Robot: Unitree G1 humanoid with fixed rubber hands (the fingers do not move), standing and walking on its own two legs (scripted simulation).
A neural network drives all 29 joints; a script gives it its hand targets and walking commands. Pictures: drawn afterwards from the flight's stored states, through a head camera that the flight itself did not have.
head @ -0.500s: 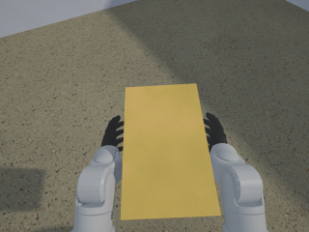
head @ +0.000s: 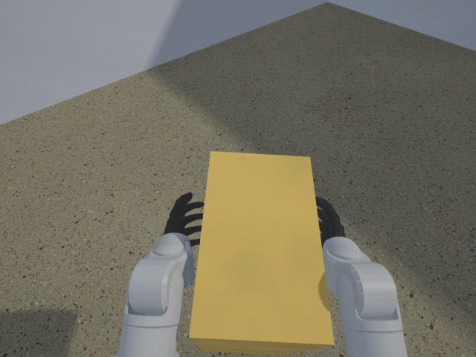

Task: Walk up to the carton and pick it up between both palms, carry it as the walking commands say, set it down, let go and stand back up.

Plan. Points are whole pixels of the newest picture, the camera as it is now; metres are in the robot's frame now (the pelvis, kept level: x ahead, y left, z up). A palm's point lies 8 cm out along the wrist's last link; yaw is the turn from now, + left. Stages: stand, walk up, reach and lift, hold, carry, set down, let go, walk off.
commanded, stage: carry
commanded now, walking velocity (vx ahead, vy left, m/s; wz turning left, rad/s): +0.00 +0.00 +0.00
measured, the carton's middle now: (251, 265) +0.27 +0.00 +0.01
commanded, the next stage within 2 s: none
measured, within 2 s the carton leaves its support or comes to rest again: neither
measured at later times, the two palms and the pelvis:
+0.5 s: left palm (169, 185) +0.38 +0.13 +0.09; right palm (307, 178) +0.39 -0.11 +0.09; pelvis +0.10 +0.01 +0.01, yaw +1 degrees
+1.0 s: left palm (178, 174) +0.45 +0.14 +0.04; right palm (295, 161) +0.46 -0.10 +0.05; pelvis +0.18 +0.00 +0.00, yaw +2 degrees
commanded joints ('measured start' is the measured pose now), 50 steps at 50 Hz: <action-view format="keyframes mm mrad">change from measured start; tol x64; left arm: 1 -201 -1012 -375 -76 -176 -15 -149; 50 -515 -980 -467 -75 -186 -193 -227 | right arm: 1 -424 963 481 -248 230 -27 129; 50 -458 967 343 -20 119 -211 185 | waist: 1 10 50 -473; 50 -3 274 -393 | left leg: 1 527 275 -195 -112 1377 39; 7 -91 21 4 -65 0 -64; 15 558 268 -131 -113 1563 49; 25 -33 27 68 -174 70 -81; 32 632 274 -115 -114 1592 45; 40 -250 31 -10 194 -305 -85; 50 569 311 -180 -159 1397 111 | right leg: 1 -14 13 -46 -449 191 8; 6 525 -239 103 -376 1655 -136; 16 -114 -2 -91 -351 134 -26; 24 538 -218 62 -338 1734 -126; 33 -179 12 -99 -310 103 -36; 40 634 -289 185 -406 1913 -212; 50 -125 -25 -22 -265 47 -36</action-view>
